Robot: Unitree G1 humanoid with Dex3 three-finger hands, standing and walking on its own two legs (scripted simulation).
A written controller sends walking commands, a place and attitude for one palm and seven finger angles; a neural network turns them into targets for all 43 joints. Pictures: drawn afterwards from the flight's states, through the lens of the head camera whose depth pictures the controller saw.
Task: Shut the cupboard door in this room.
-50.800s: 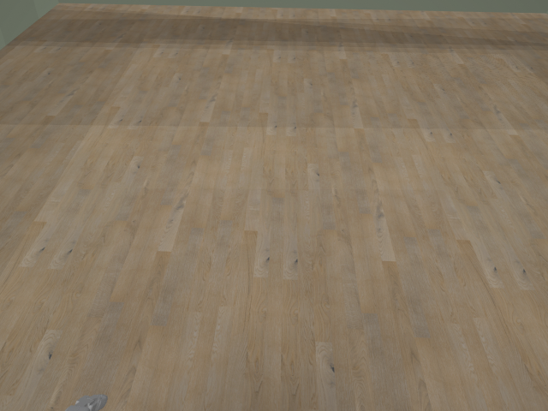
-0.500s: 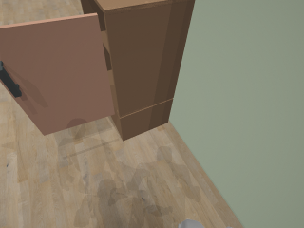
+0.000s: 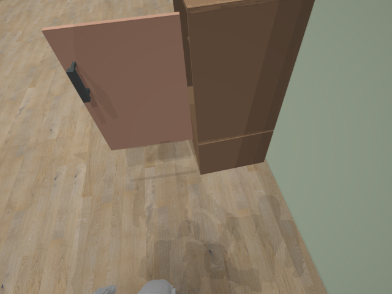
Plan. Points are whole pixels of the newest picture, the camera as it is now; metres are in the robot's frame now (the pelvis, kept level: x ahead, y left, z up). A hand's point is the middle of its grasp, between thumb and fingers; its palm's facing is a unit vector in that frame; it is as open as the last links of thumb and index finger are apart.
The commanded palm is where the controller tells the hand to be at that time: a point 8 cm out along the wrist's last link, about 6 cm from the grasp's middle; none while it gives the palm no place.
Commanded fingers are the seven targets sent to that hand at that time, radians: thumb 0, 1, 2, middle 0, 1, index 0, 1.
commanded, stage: turn to face it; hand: left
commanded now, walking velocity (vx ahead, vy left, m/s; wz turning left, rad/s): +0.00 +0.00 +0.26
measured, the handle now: (80, 82) +0.74 +0.43 -0.02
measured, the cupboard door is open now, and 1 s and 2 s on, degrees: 86 86 86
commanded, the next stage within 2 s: take the last steps up to it in 0.08 s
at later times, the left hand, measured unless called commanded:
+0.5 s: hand out of the picture +0.03 +0.24 -0.17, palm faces +0.16 -0.96 -0.23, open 7.4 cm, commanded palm none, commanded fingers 0.00 0.90 0.90 -0.20 -0.30 -0.20 -0.30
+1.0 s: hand out of the picture +0.06 +0.24 -0.18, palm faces +0.31 -0.93 -0.18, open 7.3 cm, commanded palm none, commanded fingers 0.00 0.90 0.90 -0.20 -0.30 -0.20 -0.30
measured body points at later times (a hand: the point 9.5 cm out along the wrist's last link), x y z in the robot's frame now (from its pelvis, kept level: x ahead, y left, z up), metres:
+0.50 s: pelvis +0.02 +0.03 +0.00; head +0.04 +0.03 +0.45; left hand +0.02 +0.29 -0.15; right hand +0.11 -0.19 -0.15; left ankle -0.04 +0.15 -0.74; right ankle +0.06 -0.09 -0.71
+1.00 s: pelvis +0.18 +0.10 -0.02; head +0.22 +0.11 +0.43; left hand +0.05 +0.29 -0.17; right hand +0.30 -0.12 -0.17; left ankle +0.21 +0.22 -0.75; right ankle +0.08 -0.08 -0.74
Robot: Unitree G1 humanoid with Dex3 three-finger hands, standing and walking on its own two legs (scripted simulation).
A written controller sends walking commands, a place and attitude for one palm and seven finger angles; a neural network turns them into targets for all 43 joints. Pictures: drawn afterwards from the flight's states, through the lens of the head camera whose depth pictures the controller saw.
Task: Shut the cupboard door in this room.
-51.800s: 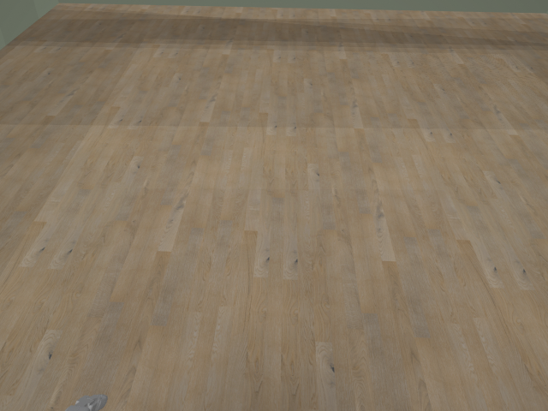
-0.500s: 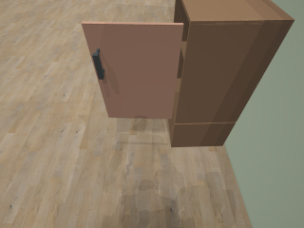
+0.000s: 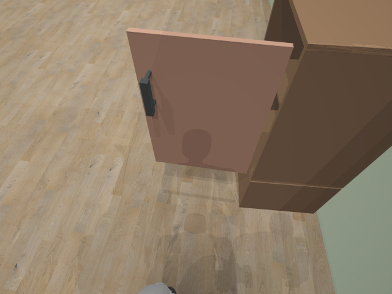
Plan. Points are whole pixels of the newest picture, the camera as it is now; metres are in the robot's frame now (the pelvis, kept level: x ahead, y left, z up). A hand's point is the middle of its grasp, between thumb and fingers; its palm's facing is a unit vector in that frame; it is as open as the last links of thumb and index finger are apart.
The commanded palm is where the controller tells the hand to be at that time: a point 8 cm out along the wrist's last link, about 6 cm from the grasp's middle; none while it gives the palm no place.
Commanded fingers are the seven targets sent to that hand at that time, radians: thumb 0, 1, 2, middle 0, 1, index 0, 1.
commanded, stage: take the last steps up to it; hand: left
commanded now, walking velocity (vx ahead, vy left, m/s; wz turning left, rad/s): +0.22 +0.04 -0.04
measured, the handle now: (149, 93) +0.62 +0.20 +0.00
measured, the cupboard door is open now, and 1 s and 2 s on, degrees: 86 86 86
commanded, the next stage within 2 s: come to a stop and stand still in 0.14 s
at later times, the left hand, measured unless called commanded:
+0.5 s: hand (136, 229) +0.27 +0.18 -0.15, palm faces -0.02 -0.97 -0.23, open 7.3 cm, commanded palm none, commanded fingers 0.00 0.90 0.90 -0.20 -0.30 -0.20 -0.30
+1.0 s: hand (91, 286) +0.14 +0.26 -0.17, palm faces +0.00 -0.98 -0.19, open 7.4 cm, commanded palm none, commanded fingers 0.00 0.90 0.90 -0.20 -0.30 -0.20 -0.30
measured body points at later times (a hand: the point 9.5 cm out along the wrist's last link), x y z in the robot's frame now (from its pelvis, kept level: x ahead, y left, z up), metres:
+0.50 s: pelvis +0.14 +0.01 +0.00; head +0.19 -0.01 +0.45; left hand +0.27 +0.23 -0.13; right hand +0.15 -0.22 -0.17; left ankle +0.08 +0.13 -0.67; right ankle +0.20 -0.10 -0.73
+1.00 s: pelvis +0.13 +0.06 +0.02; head +0.17 +0.10 +0.47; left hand +0.14 +0.31 -0.15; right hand +0.14 -0.17 -0.11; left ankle +0.13 +0.16 -0.73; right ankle +0.07 -0.10 -0.64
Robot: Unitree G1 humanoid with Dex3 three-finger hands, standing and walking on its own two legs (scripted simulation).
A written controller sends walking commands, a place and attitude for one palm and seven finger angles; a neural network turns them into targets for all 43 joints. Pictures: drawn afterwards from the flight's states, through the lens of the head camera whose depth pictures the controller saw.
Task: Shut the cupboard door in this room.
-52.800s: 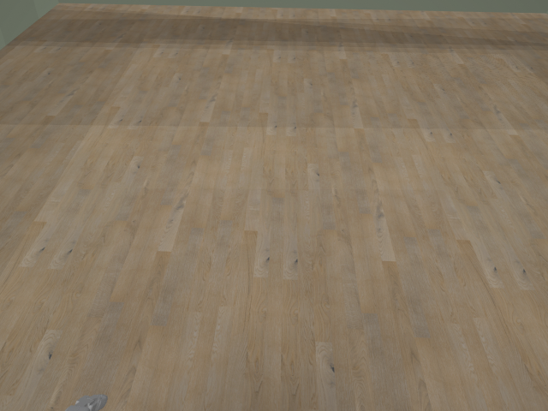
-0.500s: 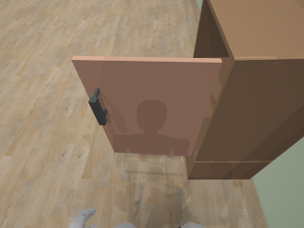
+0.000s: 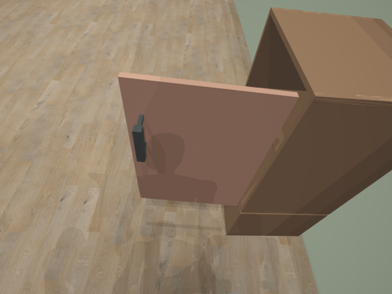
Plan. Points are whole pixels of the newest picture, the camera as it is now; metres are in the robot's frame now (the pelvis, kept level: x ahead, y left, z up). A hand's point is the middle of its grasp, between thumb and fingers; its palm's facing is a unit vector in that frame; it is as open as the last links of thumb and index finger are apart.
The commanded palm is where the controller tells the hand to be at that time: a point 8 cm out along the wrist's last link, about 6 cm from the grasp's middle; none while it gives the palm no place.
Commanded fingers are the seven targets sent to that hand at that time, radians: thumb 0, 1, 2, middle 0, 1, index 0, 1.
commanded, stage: come to a stop and stand still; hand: left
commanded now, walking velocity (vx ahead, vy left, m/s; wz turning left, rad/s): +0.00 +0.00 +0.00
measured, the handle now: (141, 138) +0.48 +0.17 -0.03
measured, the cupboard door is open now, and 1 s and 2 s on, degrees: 86 86 86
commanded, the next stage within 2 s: look again from close up in 0.78 s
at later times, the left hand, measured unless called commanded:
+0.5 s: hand out of the picture +0.05 +0.11 -0.18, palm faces +0.05 -0.97 -0.23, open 7.2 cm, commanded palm none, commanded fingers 0.00 0.90 0.90 -0.20 -0.30 -0.20 -0.30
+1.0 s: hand out of the picture -0.01 +0.10 -0.19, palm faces +0.02 -0.99 -0.17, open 7.3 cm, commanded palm none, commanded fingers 0.00 0.90 0.90 -0.20 -0.30 -0.20 -0.30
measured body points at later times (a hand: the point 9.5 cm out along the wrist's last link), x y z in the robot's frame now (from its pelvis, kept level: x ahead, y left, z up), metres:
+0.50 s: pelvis -0.01 -0.08 -0.01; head +0.01 -0.09 +0.44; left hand +0.05 +0.16 -0.16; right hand -0.02 -0.29 -0.18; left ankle -0.01 +0.09 -0.75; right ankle -0.04 -0.17 -0.75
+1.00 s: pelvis +0.01 -0.05 -0.01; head +0.04 -0.05 +0.44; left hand -0.01 +0.15 -0.18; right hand +0.04 -0.29 -0.17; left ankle -0.01 +0.09 -0.75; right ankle -0.04 -0.17 -0.75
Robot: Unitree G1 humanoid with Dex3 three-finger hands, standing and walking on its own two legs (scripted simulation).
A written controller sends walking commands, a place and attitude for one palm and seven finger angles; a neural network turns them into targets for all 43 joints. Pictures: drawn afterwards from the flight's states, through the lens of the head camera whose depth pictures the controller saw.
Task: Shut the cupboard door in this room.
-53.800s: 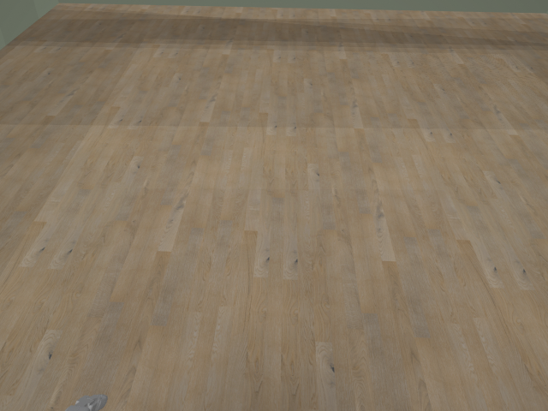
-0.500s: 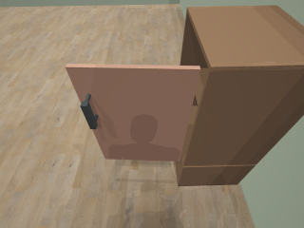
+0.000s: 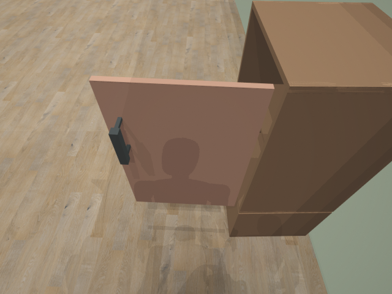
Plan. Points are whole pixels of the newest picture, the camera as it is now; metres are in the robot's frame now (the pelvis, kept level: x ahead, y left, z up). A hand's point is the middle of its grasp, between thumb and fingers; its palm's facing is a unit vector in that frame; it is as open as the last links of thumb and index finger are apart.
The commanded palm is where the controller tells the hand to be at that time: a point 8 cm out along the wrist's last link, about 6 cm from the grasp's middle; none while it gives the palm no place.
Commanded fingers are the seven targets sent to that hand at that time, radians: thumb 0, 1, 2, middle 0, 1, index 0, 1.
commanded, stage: look again from close up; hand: left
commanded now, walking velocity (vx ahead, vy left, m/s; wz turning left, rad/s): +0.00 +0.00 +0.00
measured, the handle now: (122, 141) +0.47 +0.22 -0.01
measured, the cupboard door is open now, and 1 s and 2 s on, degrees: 86 86 86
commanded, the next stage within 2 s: raise the hand and make a fist in 0.34 s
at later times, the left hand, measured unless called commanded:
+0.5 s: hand out of the picture +0.03 +0.26 -0.16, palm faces +0.10 -0.97 -0.24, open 7.4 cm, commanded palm +0.08 +0.29 -0.07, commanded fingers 0.00 0.90 0.90 -0.25 -0.36 -0.25 -0.36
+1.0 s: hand out of the picture +0.11 +0.23 -0.05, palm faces +0.08 -1.00 -0.05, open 5.5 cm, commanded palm +0.10 +0.28 -0.05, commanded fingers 0.00 0.90 0.90 -0.71 -0.86 -0.71 -0.86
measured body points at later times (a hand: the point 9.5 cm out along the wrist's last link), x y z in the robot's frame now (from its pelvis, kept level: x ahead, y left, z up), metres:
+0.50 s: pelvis -0.03 +0.05 +0.00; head +0.00 +0.07 +0.45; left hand +0.03 +0.31 -0.14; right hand +0.01 -0.18 -0.14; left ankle -0.02 +0.14 -0.74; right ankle -0.05 -0.12 -0.73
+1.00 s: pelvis -0.06 +0.01 -0.11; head +0.00 +0.03 +0.34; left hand +0.10 +0.28 -0.05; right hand +0.18 -0.20 -0.15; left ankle -0.02 +0.14 -0.74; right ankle -0.03 -0.09 -0.74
